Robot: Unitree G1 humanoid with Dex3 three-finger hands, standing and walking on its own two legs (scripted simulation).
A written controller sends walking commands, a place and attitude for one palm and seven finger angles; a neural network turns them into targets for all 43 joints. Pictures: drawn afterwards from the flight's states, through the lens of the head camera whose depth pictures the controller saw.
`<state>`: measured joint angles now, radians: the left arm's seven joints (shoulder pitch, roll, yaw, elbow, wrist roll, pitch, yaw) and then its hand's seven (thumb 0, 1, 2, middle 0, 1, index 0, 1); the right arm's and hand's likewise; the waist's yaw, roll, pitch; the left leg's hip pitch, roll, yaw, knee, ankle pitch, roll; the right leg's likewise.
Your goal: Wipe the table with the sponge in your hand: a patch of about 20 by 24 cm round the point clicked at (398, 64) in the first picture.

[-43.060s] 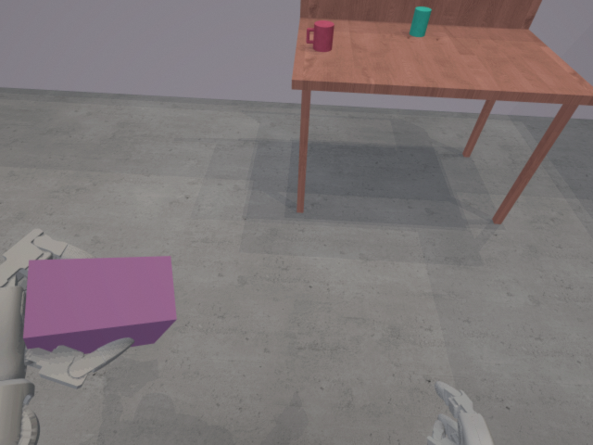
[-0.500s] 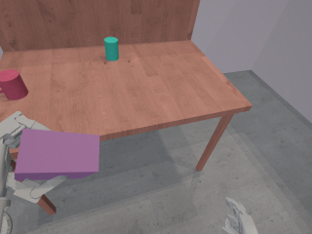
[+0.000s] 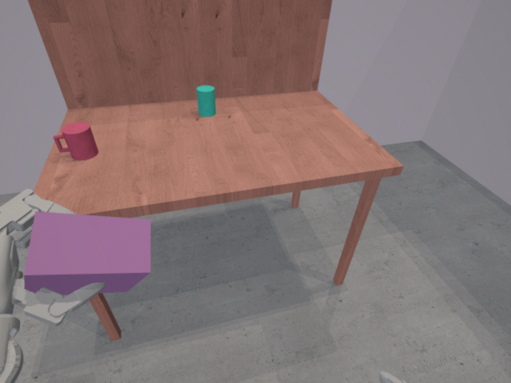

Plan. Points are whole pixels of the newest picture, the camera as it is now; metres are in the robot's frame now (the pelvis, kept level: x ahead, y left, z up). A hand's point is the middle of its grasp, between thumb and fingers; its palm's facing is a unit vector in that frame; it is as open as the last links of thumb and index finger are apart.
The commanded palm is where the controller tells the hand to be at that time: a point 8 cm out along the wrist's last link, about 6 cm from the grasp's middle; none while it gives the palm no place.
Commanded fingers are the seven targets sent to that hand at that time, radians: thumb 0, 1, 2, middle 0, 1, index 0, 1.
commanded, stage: stop stepping back and stand still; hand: left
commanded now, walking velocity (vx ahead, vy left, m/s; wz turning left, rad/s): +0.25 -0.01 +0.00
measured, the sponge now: (105, 257) +0.23 +0.21 +0.16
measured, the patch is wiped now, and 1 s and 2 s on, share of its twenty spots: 1.00 1.00 1.00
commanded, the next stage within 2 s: stand and wait in 0.74 s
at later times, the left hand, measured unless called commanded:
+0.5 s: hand (41, 314) +0.14 +0.23 +0.19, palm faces +0.37 -0.86 -0.35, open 10.4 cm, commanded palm +0.09 +0.26 +0.20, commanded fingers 0.00 0.10 1.30 -1.20 -1.60 -1.20 -1.60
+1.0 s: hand (44, 323) +0.13 +0.23 +0.18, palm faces +0.40 -0.87 -0.30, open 10.4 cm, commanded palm +0.09 +0.27 +0.20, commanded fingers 0.00 0.10 1.30 -1.20 -1.60 -1.20 -1.60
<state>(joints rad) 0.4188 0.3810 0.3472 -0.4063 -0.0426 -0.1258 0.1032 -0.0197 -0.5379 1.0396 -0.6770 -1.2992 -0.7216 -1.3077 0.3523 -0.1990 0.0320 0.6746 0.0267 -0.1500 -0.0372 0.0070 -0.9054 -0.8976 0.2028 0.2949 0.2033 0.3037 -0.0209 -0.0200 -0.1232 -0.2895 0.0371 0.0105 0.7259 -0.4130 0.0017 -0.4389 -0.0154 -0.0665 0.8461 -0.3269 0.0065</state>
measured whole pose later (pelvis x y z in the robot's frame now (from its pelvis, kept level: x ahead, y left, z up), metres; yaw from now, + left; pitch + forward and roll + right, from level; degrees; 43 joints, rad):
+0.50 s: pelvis -0.08 -0.01 +0.01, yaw -2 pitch -1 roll -1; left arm 0.46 0.37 0.34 -0.45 -0.05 -0.11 0.12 -0.02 -0.54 1.04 -0.68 -1.30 -0.72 -1.31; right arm 0.30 -0.18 0.04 0.66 0.03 -0.13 -0.03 0.01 -0.90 -0.90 0.20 0.30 0.20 0.30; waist -0.04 0.00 -0.09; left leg -0.27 0.03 0.08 0.62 -0.34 0.03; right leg -0.42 -0.03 -0.07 0.79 -0.37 0.00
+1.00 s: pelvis -0.07 -0.02 +0.02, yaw +0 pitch -1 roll -2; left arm 0.48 0.34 0.29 -0.48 -0.05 -0.11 0.15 -0.02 -0.54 1.04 -0.68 -1.30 -0.72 -1.31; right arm 0.21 -0.21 0.01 0.65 0.01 -0.09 -0.06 0.01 -0.91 -0.90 0.20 0.29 0.20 0.30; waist 0.00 -0.01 -0.04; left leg -0.26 0.02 -0.01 0.59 -0.31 0.01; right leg -0.26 0.01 -0.07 0.52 -0.24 -0.01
